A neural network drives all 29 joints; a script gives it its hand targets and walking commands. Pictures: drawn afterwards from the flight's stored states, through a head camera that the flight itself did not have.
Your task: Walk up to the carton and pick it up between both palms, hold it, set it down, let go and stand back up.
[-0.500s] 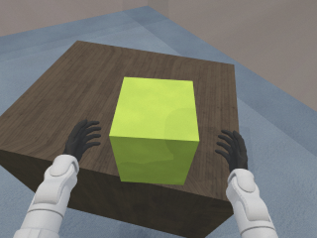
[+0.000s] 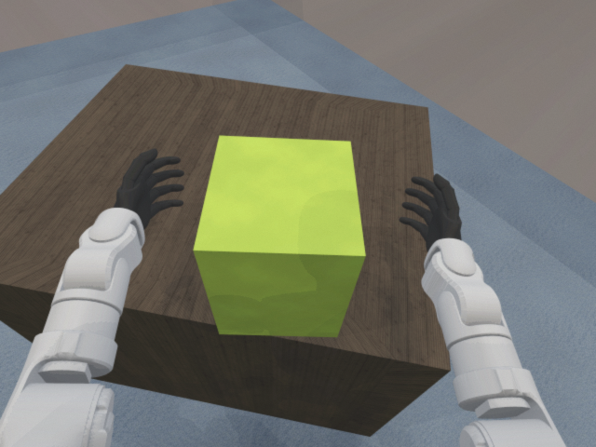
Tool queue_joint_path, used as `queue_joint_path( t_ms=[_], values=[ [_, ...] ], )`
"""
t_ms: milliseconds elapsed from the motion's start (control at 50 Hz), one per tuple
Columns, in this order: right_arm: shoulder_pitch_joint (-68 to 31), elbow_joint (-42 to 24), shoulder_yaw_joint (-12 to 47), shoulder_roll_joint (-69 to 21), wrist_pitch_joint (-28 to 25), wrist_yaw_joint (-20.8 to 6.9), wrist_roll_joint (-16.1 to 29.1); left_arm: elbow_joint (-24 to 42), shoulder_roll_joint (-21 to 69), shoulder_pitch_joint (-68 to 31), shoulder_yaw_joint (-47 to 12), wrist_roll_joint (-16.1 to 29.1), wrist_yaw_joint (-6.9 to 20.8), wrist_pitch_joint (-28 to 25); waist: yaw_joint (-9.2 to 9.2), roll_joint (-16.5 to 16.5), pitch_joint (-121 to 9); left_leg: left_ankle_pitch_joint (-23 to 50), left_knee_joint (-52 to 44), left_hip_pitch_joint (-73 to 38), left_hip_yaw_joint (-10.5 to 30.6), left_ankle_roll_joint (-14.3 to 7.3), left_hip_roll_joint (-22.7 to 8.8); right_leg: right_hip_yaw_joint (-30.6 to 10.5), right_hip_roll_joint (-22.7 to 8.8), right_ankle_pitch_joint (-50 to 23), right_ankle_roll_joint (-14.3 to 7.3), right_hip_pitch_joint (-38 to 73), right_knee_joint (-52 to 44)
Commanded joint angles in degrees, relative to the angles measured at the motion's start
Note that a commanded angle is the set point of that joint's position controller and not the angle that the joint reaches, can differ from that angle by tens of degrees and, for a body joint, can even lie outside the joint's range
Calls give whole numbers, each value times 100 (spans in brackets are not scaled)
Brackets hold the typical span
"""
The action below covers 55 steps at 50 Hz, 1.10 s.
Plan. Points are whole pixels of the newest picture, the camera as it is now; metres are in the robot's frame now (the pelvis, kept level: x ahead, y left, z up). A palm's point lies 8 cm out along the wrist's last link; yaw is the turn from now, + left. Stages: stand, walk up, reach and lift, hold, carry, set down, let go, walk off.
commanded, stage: reach and lift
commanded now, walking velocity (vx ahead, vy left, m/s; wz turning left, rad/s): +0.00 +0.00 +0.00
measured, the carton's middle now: (281, 242) +0.41 +0.04 -0.01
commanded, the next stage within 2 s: none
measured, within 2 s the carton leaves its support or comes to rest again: neither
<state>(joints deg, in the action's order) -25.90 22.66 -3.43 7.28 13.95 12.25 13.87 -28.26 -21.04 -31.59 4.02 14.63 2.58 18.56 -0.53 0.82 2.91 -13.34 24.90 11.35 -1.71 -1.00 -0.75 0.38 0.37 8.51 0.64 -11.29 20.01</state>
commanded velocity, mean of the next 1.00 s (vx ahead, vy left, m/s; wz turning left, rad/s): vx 0.00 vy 0.00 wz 0.00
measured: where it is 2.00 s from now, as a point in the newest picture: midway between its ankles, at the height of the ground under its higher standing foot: outside the picture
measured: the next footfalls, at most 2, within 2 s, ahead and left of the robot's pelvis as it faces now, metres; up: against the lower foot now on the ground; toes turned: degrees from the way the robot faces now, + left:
none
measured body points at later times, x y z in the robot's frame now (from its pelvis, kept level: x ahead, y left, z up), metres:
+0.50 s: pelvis +0.00 +0.00 +0.00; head +0.03 +0.02 +0.45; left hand +0.46 +0.22 +0.15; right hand +0.43 -0.18 +0.14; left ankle +0.00 +0.10 -0.74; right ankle +0.02 -0.13 -0.74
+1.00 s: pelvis +0.00 -0.01 -0.01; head +0.06 +0.01 +0.43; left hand +0.43 +0.21 +0.03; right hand +0.41 -0.16 +0.03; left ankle +0.00 +0.10 -0.74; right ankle +0.02 -0.13 -0.74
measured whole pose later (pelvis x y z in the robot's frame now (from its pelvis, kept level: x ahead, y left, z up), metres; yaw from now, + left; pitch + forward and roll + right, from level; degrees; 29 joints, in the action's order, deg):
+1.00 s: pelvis +0.00 -0.01 -0.01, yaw +2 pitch +14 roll -2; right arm -40.0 55.5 -8.5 1.4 -4.7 11.4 4.6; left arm -70.6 -17.0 -47.2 0.5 13.4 0.3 -10.0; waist -3.3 -0.2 -7.8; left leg -14.8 33.3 32.5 1.1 -0.2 -1.1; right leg 2.9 0.7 10.4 0.0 -30.9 27.4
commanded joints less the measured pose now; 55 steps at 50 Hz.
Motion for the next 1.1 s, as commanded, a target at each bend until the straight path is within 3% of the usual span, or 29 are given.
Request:
queue_joint_path(
  t_ms=[0, 380, 500, 680, 860, 960, 1080],
  values=[
    [-2830, -1102, -239, 780, -230, -13, -28, 1049, -1158, -3148, 373, 2, -30, -245, -99, -481, -3442, 2140, -220, -467, -61, 268, 30, -51, 130, -1390, -139, 1448, 83],
    [-4751, 135, -376, 1147, -24, -5, 49, -415, -1352, -5132, 88, 33, -161, -223, -287, -572, -4353, 2574, 12, -667, 5, 398, 85, 96, 211, -1954, -136, 1209, 136],
    [-4874, 897, -217, 1064, -117, 16, 82, -1223, -1184, -5219, -17, -85, -131, -446, -312, -525, -4295, 2684, 22, -655, 22, 383, 101, 119, 216, -2168, -97, 1244, 153],
    [-4114, 1723, -56, 502, -996, 73, -169, -2196, -748, -4449, 131, -538, 9, -1488, -247, -474, -3754, 2710, 90, -438, -11, 384, 139, 156, 191, -2020, -18, 1099, 166],
    [-4540, 1452, -539, 295, -2058, -42, -927, -2440, -758, -5128, -102, -142, -235, -2963, -300, -727, -5556, 2546, 665, 199, 38, 544, 84, 224, 123, -2175, -10, 233, 780],
    [-4531, 2137, -563, 251, -2476, -110, -1033, -3161, -694, -5174, -262, -63, -231, -3543, -424, -672, -5951, 2459, 924, 682, 93, 530, 80, 203, 82, -2309, 20, 132, 1142],
    [-4654, 3232, -537, 350, -2848, -186, -837, -4215, -542, -5276, -508, 5, -206, -3933, -519, -683, -5665, 2007, 1142, 1147, 131, 537, 68, 254, 29, -1698, -24, -535, 1381]
  ],
)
